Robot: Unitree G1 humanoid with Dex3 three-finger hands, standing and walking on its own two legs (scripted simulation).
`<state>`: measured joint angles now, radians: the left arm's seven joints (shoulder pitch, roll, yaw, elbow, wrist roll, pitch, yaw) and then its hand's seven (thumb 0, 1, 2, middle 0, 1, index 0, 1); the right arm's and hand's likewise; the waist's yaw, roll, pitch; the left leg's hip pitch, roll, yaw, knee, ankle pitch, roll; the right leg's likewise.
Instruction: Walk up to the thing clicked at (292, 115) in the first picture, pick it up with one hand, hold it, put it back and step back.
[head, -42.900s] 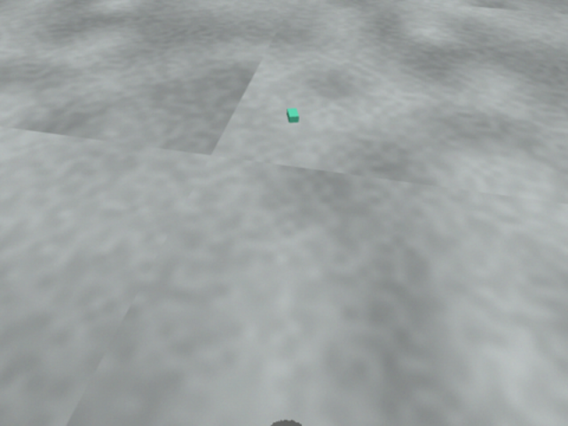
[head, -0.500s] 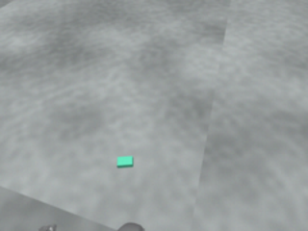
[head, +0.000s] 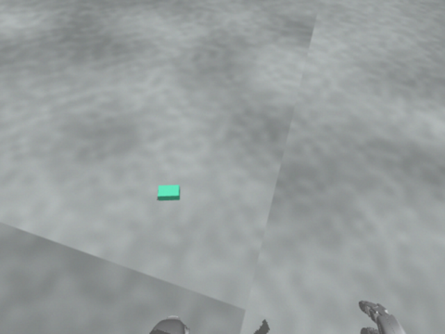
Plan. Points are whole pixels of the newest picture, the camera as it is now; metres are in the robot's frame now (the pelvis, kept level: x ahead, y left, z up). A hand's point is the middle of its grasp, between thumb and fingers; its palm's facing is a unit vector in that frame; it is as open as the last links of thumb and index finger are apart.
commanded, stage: step back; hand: left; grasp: from above
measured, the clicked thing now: (169, 192) +0.80 +0.26 -0.74
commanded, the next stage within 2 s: stand in 1.72 s
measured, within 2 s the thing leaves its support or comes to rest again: neither
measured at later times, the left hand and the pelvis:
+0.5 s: hand out of the picture -0.07 +0.26 -0.14, palm faces +0.07 -0.91 -0.40, open 7.4 cm; pelvis -0.18 -0.02 +0.00, yaw +4 degrees
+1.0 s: hand out of the picture -0.24 +0.26 -0.14, palm faces +0.09 -0.92 -0.39, open 7.4 cm; pelvis -0.27 -0.03 +0.01, yaw +4 degrees
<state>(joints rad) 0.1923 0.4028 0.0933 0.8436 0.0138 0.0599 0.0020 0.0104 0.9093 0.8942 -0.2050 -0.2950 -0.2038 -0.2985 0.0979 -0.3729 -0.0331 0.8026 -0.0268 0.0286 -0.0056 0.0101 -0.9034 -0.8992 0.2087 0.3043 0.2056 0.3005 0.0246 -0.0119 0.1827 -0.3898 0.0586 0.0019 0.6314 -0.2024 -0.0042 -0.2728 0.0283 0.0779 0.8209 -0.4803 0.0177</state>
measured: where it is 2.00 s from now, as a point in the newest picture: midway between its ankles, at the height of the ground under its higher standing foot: outside the picture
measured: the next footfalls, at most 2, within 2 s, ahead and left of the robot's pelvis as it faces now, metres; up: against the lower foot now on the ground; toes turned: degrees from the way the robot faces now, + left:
right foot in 0.04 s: -0.01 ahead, -0.14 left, +0.00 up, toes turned +2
left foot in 0.36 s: -0.12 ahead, +0.11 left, +0.00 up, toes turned +2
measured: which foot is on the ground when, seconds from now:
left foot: down 0.00-0.06, up 0.08-0.34, down 0.36-0.68, up 0.70-0.90, down 0.92-1.00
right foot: up 0.00-0.02, down 0.04-0.38, up 0.40-0.62, down 0.64-0.96, up 0.98-1.00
